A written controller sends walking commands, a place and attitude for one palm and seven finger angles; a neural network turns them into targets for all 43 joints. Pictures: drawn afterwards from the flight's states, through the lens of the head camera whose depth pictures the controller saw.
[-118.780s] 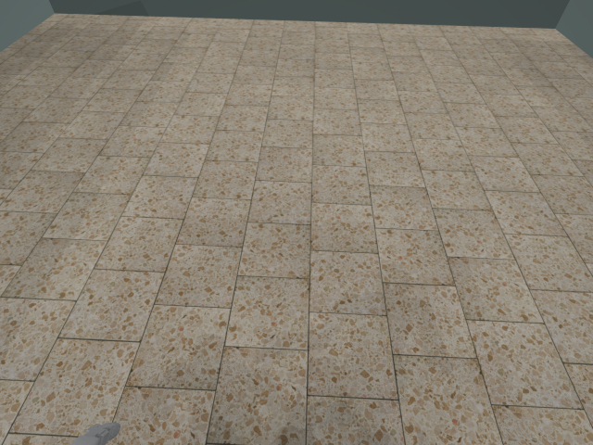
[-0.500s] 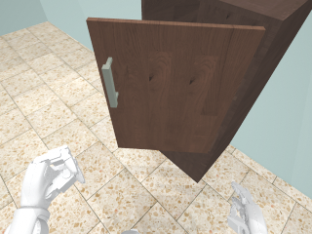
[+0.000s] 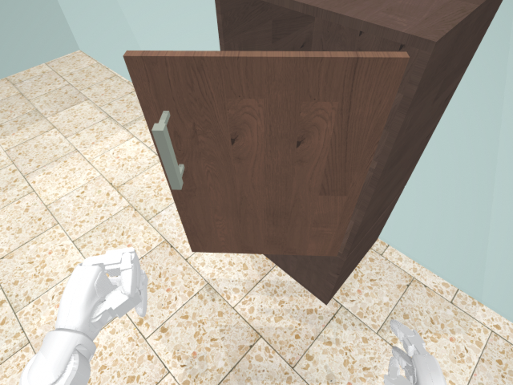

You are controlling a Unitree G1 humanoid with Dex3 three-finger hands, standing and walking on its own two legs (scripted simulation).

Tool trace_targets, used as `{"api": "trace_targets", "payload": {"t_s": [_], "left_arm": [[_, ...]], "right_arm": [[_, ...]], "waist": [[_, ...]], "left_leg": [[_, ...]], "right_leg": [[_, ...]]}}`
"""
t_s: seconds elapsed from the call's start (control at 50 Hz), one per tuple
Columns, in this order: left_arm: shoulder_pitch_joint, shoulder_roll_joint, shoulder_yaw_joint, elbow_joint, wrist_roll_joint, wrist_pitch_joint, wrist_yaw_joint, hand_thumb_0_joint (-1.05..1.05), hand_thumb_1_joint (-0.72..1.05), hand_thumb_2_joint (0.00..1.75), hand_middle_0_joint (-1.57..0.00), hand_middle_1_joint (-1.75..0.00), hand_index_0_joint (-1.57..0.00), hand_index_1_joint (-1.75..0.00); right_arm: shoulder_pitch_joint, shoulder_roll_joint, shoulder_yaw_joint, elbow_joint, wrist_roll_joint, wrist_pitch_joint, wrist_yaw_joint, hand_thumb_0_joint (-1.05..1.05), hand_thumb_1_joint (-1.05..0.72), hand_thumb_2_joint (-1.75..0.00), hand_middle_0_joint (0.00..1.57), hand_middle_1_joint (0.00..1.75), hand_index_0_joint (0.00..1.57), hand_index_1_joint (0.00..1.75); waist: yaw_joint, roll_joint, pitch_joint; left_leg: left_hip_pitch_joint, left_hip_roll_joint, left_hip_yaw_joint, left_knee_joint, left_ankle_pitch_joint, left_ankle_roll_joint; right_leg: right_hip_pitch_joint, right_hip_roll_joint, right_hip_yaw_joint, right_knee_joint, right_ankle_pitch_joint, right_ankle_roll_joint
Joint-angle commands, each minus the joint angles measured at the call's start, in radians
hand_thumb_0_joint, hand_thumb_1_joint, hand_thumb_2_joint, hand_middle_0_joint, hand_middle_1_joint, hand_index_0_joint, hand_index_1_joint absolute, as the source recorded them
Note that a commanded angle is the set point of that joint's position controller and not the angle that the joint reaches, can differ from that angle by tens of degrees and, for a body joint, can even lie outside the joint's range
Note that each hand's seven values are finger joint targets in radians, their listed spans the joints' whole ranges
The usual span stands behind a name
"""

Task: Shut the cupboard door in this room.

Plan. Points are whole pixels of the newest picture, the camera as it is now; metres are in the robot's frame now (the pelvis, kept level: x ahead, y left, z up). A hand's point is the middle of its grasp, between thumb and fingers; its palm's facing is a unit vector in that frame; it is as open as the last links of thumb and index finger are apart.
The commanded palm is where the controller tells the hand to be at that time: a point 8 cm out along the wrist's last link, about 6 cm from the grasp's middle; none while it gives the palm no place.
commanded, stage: raise the hand and make a fist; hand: left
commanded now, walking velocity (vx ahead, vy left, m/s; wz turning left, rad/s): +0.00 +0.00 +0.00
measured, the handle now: (171, 152) +0.49 +0.19 +0.09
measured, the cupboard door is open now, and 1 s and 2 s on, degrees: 40 40 40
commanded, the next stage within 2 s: bring the fist close to the handle in 0.18 s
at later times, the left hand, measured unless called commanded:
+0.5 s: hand (128, 274) +0.24 +0.19 +0.10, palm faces +0.06 -1.00 -0.03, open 3.1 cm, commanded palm +0.23 +0.23 +0.09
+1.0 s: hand (164, 227) +0.33 +0.17 +0.08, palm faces +0.01 -1.00 -0.03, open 3.1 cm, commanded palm +0.31 +0.22 +0.09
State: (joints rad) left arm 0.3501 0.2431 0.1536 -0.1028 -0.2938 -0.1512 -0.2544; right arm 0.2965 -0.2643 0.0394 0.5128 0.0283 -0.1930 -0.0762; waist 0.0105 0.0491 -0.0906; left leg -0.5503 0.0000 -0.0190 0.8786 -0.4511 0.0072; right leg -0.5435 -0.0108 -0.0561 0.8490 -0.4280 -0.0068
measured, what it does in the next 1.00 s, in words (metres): stands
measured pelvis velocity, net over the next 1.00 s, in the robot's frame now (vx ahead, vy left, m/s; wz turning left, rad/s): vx -0.01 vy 0.00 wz -0.01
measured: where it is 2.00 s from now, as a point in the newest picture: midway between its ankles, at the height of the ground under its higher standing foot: outside the picture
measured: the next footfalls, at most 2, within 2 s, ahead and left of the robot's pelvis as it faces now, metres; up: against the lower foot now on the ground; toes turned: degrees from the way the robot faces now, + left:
none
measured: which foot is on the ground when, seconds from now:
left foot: down 0.00-1.00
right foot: down 0.00-1.00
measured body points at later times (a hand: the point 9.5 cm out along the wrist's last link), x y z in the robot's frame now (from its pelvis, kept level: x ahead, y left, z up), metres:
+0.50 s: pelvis -0.02 +0.00 +0.00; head +0.01 -0.01 +0.45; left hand +0.23 +0.24 +0.10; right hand +0.16 -0.23 -0.08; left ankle +0.00 +0.11 -0.70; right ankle +0.00 -0.12 -0.70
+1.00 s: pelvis -0.01 +0.00 +0.00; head +0.03 -0.01 +0.45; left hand +0.32 +0.22 +0.09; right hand +0.14 -0.24 -0.09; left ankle +0.00 +0.11 -0.70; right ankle +0.00 -0.12 -0.70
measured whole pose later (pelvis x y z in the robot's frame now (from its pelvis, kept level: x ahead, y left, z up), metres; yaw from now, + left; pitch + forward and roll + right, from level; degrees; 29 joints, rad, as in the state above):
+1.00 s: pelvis -0.01 +0.00 +0.00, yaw -1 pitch +7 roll +0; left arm -0.13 0.22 0.16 0.30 -0.21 -0.19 -0.14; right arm 0.27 -0.26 0.03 0.60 0.02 -0.15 -0.06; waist -0.01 0.03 -0.06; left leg -0.55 0.00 0.00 0.84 -0.42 0.01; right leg -0.56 -0.01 -0.04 0.83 -0.40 -0.01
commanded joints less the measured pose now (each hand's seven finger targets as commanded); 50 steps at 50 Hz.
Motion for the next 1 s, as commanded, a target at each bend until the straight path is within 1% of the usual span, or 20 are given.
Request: {"api": "trace_targets", "payload": {"t_s": [0.0,0.08,0.1,0.14,0.22,0.3,0.34,0.4,0.44,0.48,0.5,0.54,0.6,0.62,0.7,0.72,0.78,0.84,0.92,0.98], "left_arm": [[-0.128,0.186,0.183,-0.28,-0.034,-0.146,0.05,0.0,0.9,0.9,-1.3,-1.5,-1.3,-1.5],[-0.116,0.111,0.103,-0.235,-0.019,-0.198,0.053,0.0,0.9,0.9,-1.3,-1.5,-1.3,-1.5],[-0.099,0.105,0.084,-0.206,-0.013,-0.189,0.042,0.0,0.9,0.9,-1.3,-1.5,-1.3,-1.5],[-0.083,0.089,0.04,-0.181,-0.007,-0.162,0.014,0.0,0.9,0.9,-1.3,-1.5,-1.3,-1.5],[-0.085,0.131,0.07,-0.179,-0.016,-0.106,-0.017,0.0,0.9,0.9,-1.3,-1.5,-1.3,-1.5],[-0.213,0.196,0.163,-0.248,-0.027,-0.145,0.032,0.0,0.9,0.9,-1.3,-1.5,-1.3,-1.5],[-0.274,0.136,0.119,-0.219,-0.023,-0.174,0.053,0.0,0.9,0.9,-1.3,-1.5,-1.3,-1.5],[-0.339,0.114,0.079,-0.143,-0.01,-0.189,0.053,0.0,0.9,0.9,-1.3,-1.5,-1.3,-1.5],[-0.382,0.056,-0.016,-0.086,0.008,-0.161,0.029,0.0,0.9,0.9,-1.3,-1.5,-1.3,-1.5],[-0.425,0.07,-0.021,-0.03,0.019,-0.115,0.013,0.0,0.9,0.9,-1.3,-1.5,-1.3,-1.5],[-0.402,0.107,0.016,0.009,0.02,-0.092,0.011,0.0,0.9,0.9,-1.3,-1.5,-1.3,-1.5],[-0.463,0.116,0.026,0.001,0.029,-0.065,0.016,0.0,0.9,0.9,-1.3,-1.5,-1.3,-1.5],[-0.506,0.174,0.121,-0.029,0.023,-0.072,0.068,0.0,0.9,0.9,-1.3,-1.5,-1.3,-1.5],[-0.519,0.145,0.108,-0.053,0.024,-0.085,0.084,0.0,0.9,0.9,-1.3,-1.5,-1.3,-1.5],[-0.517,0.126,0.104,0.007,0.04,-0.128,0.135,0.0,0.9,0.9,-1.3,-1.5,-1.3,-1.5],[-0.529,0.089,0.06,0.033,0.054,-0.129,0.134,0.0,0.9,0.9,-1.3,-1.5,-1.3,-1.5],[-0.565,0.079,0.032,0.134,0.076,-0.11,0.12,0.0,0.9,0.9,-1.3,-1.5,-1.3,-1.5],[-0.647,0.099,0.038,0.161,0.073,-0.091,0.097,0.0,0.9,0.9,-1.3,-1.5,-1.3,-1.5],[-0.81,0.16,0.097,0.135,0.06,-0.121,0.105,0.0,0.9,0.9,-1.3,-1.5,-1.3,-1.5],[-0.94,0.124,0.059,0.165,0.071,-0.166,0.126,0.0,0.9,0.9,-1.3,-1.5,-1.3,-1.5]], "right_arm": [[-0.083,-0.091,-0.05,-0.162,-0.003,-0.068,-0.004,0.0,-0.9,-0.9,0.2,0.3,0.2,0.3],[-0.082,-0.091,-0.049,-0.14,-0.002,-0.076,0.007,0.0,-0.9,-0.9,0.2,0.3,0.2,0.3],[-0.076,-0.096,-0.051,-0.137,-0.001,-0.075,0.008,0.0,-0.9,-0.9,0.2,0.3,0.2,0.3],[-0.076,-0.104,-0.053,-0.142,0.007,-0.075,0.007,0.0,-0.9,-0.9,0.2,0.3,0.2,0.3],[-0.086,-0.108,-0.054,-0.161,0.012,-0.07,-0.004,0.0,-0.9,-0.9,0.2,0.3,0.2,0.3],[-0.097,-0.099,-0.047,-0.149,0.002,-0.07,-0.013,0.0,-0.9,-0.9,0.2,0.3,0.2,0.3],[-0.103,-0.088,-0.041,-0.137,0.001,-0.078,-0.01,0.0,-0.9,-0.9,0.2,0.3,0.2,0.3],[-0.095,-0.1,-0.043,-0.108,0.003,-0.085,-0.008,0.0,-0.9,-0.9,0.2,0.3,0.2,0.3],[-0.092,-0.105,-0.042,-0.104,0.009,-0.089,-0.009,0.0,-0.9,-0.9,0.2,0.3,0.2,0.3],[-0.081,-0.114,-0.046,-0.097,0.014,-0.088,-0.013,0.0,-0.9,-0.9,0.2,0.3,0.2,0.3],[-0.071,-0.119,-0.049,-0.097,0.014,-0.084,-0.015,0.0,-0.9,-0.9,0.2,0.3,0.2,0.3],[-0.081,-0.116,-0.046,-0.108,0.013,-0.076,-0.015,0.0,-0.9,-0.9,0.2,0.3,0.2,0.3],[-0.088,-0.107,-0.046,-0.108,0.004,-0.066,-0.011,0.0,-0.9,-0.9,0.2,0.3,0.2,0.3],[-0.093,-0.097,-0.045,-0.113,0.001,-0.063,-0.006,0.0,-0.9,-0.9,0.2,0.3,0.2,0.3],[-0.077,-0.097,-0.047,-0.09,-0.005,-0.052,0.012,0.0,-0.9,-0.9,0.2,0.3,0.2,0.3],[-0.08,-0.097,-0.048,-0.087,-0.006,-0.047,0.017,0.0,-0.9,-0.9,0.2,0.3,0.2,0.3],[-0.062,-0.11,-0.056,-0.075,0.0,-0.03,0.023,0.0,-0.9,-0.9,0.2,0.3,0.2,0.3],[-0.059,-0.117,-0.061,-0.076,0.006,-0.014,0.016,0.0,-0.9,-0.9,0.2,0.3,0.2,0.3],[-0.064,-0.114,-0.061,-0.061,0.002,-0.007,0.004,0.0,-0.9,-0.9,0.2,0.3,0.2,0.3],[-0.062,-0.106,-0.058,-0.034,0.0,-0.013,0.003,0.0,-0.9,-0.9,0.2,0.3,0.2,0.3]], "waist": [[0.032,-0.067,-0.174],[0.008,0.01,-0.137],[-0.003,-0.021,-0.122],[-0.009,-0.009,-0.093],[0.001,-0.065,-0.097],[0.009,-0.049,-0.132],[-0.006,-0.023,-0.104],[-0.028,-0.026,-0.093],[-0.042,-0.007,-0.076],[-0.041,-0.009,-0.089],[-0.031,-0.054,-0.102],[-0.016,-0.042,-0.155],[0.016,-0.028,-0.236],[0.019,-0.022,-0.267],[0.017,-0.039,-0.226],[-0.002,-0.043,-0.202],[-0.017,-0.058,-0.145],[-0.024,-0.072,-0.171],[-0.024,-0.043,-0.247],[-0.044,0.005,-0.258]], "left_leg": [[0.031,-0.02,-0.006,-0.118,0.283,0.004],[0.033,-0.021,0.0,-0.109,0.251,0.002],[0.021,-0.019,0.0,-0.104,0.238,0.007],[0.011,-0.02,0.002,-0.107,0.205,0.008],[-0.008,-0.022,-0.001,-0.11,0.172,0.012],[0.014,-0.019,-0.007,-0.114,0.193,0.01],[0.023,-0.019,-0.01,-0.12,0.173,0.007],[0.025,-0.015,-0.018,-0.119,0.144,0.009],[0.027,-0.015,-0.021,-0.13,0.116,0.011],[0.03,-0.016,-0.025,-0.139,0.107,0.011],[0.019,-0.015,-0.025,-0.139,0.116,0.013],[0.04,-0.018,-0.02,-0.149,0.155,0.012],[0.078,-0.016,-0.016,-0.156,0.247,0.004],[0.099,-0.016,-0.013,-0.16,0.281,0.002],[0.093,-0.009,-0.008,-0.158,0.334,-0.005],[0.091,-0.008,-0.001,-0.155,0.324,-0.001],[0.069,-0.006,0.001,-0.161,0.286,0.0],[0.068,-0.012,0.007,-0.162,0.264,0.004],[0.1,-0.01,0.003,-0.156,0.285,0.004],[0.133,-0.005,-0.005,-0.148,0.296,0.0]], "right_leg": [[0.169,0.01,0.037,-0.113,0.294,-0.007],[0.107,0.013,0.029,-0.104,0.255,-0.012],[0.103,0.011,0.037,-0.117,0.24,-0.009],[0.088,0.006,0.048,-0.137,0.196,-0.008],[0.109,-0.006,0.08,-0.174,0.122,-0.001],[0.122,0.005,0.067,-0.155,0.139,-0.005],[0.083,0.011,0.047,-0.142,0.125,-0.008],[0.041,0.018,0.032,-0.134,0.098,-0.01],[0.02,0.014,0.028,-0.139,0.08,-0.009],[0.025,0.012,0.028,-0.146,0.078,-0.008],[0.048,0.011,0.037,-0.156,0.081,-0.008],[0.081,0.006,0.032,-0.146,0.127,-0.008],[0.144,0.01,0.021,-0.118,0.231,-0.014],[0.156,0.011,0.013,-0.105,0.267,-0.014],[0.145,0.019,0.001,-0.091,0.323,-0.017],[0.124,0.016,0.003,-0.096,0.325,-0.013],[0.091,0.017,0.006,-0.11,0.297,-0.013],[0.109,0.013,0.019,-0.128,0.287,-0.011],[0.136,0.013,0.028,-0.121,0.307,-0.013],[0.09,0.018,0.018,-0.105,0.303,-0.017]]}}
